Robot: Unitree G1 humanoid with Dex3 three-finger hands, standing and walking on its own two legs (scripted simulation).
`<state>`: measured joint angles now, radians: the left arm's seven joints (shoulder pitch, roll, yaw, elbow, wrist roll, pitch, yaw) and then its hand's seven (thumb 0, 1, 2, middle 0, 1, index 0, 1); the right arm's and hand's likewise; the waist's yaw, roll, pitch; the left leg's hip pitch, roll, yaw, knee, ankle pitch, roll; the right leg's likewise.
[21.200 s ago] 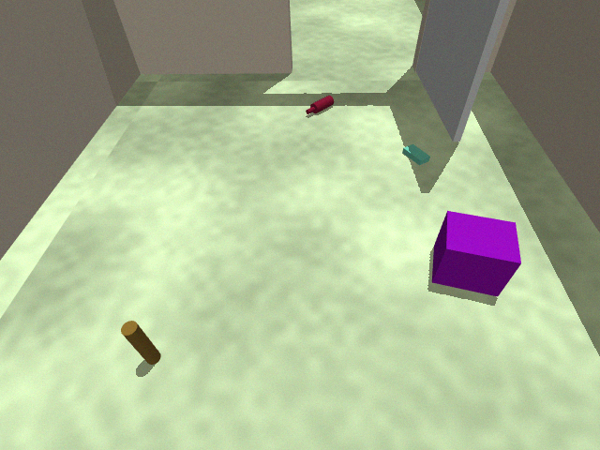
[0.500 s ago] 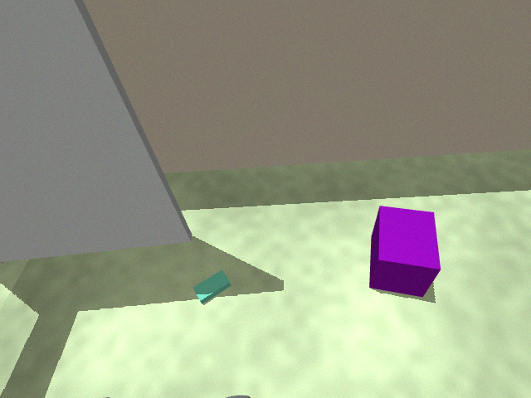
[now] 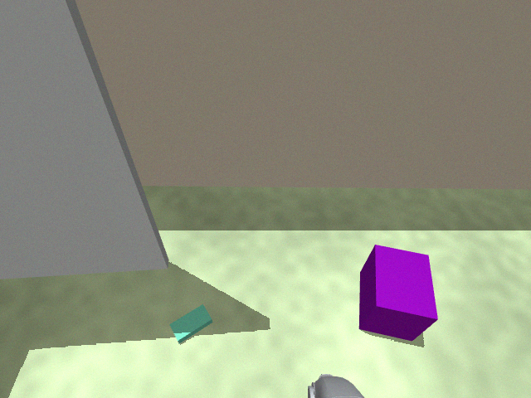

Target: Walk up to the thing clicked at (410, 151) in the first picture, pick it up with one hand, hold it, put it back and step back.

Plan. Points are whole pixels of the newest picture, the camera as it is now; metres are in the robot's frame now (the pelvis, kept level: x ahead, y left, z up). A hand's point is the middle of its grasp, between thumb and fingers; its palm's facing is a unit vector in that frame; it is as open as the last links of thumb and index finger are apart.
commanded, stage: walk up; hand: left
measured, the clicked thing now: (191, 323) +0.51 +0.26 -0.75
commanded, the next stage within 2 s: stand in 1.90 s
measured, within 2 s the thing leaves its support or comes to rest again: neither
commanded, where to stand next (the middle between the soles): +0.13 -0.03 m, yaw +1 degrees
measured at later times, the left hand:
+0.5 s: hand out of the picture +0.16 +0.25 -0.16, palm faces +0.00 -0.94 -0.34, open 7.4 cm
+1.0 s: hand (137, 374) +0.20 +0.24 -0.15, palm faces +0.02 -0.94 -0.33, open 7.4 cm
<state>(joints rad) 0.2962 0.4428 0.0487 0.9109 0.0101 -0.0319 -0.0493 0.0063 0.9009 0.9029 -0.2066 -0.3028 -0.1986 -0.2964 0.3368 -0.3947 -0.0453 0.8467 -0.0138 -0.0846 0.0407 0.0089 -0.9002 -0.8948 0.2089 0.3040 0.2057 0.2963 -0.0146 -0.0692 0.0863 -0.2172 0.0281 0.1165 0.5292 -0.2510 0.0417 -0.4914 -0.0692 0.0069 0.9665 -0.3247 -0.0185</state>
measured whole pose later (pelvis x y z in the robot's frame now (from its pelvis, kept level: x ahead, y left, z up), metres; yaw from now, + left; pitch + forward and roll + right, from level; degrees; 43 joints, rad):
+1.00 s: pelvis +0.12 -0.02 +0.01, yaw +1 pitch -3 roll +0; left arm 0.06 0.35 0.00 1.16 0.00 -0.01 -0.01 0.00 0.90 0.90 -0.21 -0.30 -0.20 -0.30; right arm 0.04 -0.36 0.00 1.11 -0.01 -0.03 0.01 0.01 -0.90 -0.89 0.21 0.30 0.20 0.30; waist 0.02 0.00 0.05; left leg -0.12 0.03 0.04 0.40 -0.23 -0.01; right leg -0.16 -0.03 -0.04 0.39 -0.19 0.01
